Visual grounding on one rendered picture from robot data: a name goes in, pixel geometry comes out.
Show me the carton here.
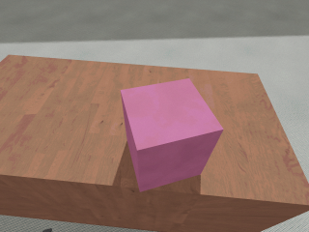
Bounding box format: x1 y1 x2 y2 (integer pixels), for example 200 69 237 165
120 78 224 192

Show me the pedestal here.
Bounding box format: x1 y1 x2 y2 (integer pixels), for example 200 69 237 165
0 54 309 232

